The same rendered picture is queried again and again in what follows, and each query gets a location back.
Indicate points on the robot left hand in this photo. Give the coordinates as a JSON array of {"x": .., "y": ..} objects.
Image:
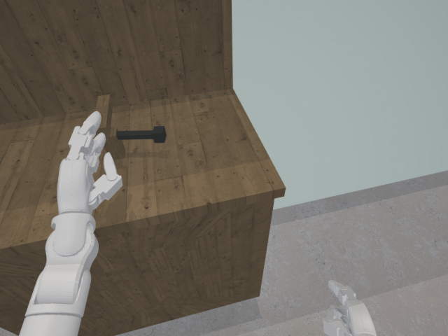
[{"x": 75, "y": 179}]

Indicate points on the counter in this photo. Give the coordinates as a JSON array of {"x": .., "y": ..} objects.
[{"x": 188, "y": 230}]

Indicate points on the robot right hand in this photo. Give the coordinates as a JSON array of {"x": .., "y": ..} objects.
[{"x": 355, "y": 319}]

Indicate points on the tap lever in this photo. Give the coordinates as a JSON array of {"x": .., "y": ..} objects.
[{"x": 158, "y": 134}]

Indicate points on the robot left forearm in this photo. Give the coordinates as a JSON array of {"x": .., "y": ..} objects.
[{"x": 59, "y": 298}]

